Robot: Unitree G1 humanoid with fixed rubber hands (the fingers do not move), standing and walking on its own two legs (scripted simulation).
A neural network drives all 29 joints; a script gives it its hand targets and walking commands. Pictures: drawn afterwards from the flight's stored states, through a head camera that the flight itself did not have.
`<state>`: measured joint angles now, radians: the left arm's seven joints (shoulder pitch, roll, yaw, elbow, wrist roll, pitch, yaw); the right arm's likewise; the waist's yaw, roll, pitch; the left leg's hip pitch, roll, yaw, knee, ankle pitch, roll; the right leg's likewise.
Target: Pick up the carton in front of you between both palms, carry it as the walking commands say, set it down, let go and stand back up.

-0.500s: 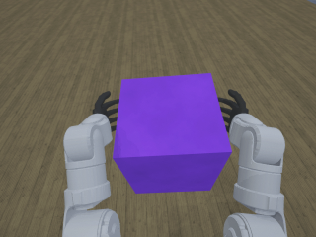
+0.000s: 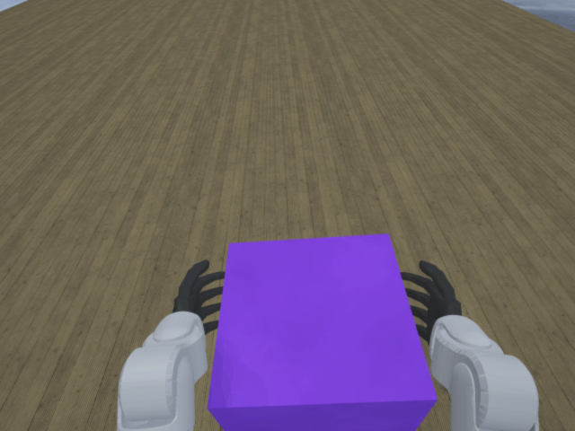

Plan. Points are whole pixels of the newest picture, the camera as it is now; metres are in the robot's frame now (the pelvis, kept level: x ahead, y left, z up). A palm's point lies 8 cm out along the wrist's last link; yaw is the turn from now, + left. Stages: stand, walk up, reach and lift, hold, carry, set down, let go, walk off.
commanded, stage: carry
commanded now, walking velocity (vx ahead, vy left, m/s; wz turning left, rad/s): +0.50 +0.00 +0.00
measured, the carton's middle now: (315, 353) +0.25 +0.00 +0.01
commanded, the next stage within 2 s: none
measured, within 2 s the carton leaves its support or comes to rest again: neither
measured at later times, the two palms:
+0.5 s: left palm (212, 175) +0.57 +0.18 +0.08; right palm (370, 174) +0.56 -0.12 +0.09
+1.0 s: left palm (246, 99) +0.87 +0.15 +0.11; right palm (366, 100) +0.86 -0.15 +0.10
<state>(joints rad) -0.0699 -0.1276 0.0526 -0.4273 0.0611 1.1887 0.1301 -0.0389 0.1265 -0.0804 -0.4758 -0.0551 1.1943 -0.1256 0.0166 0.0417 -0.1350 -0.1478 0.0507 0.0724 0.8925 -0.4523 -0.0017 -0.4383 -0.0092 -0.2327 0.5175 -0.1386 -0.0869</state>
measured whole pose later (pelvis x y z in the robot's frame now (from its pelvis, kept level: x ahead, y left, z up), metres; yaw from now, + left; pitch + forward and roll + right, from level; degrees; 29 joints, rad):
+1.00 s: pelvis +0.62 +0.00 +0.00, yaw +0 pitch +3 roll -1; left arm -0.03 -0.13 0.04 -0.50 0.04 1.21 0.15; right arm -0.02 0.13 -0.06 -0.54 -0.05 1.23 -0.14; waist 0.01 0.05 -0.09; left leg -0.22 0.07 0.08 0.81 -0.55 -0.04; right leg -0.43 -0.04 -0.24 0.47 -0.09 -0.07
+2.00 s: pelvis +0.71 +0.02 +0.01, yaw -1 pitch +2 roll +0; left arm -0.22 -0.14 0.17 0.21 0.24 0.67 0.05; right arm -0.20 0.14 -0.16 0.19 -0.24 0.67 -0.04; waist 0.00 0.01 -0.08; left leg -0.19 0.05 0.15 0.51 -0.36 0.00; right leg -0.31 -0.08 -0.20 0.53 -0.25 -0.02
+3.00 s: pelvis +0.68 +0.03 +0.01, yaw -1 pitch +2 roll +0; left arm -0.21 -0.14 0.16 0.17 0.24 0.73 0.04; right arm -0.20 0.14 -0.15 0.15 -0.24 0.74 -0.04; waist 0.00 0.01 -0.09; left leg -0.24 0.04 0.16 0.53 -0.32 0.03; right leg -0.34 -0.09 -0.19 0.51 -0.19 -0.01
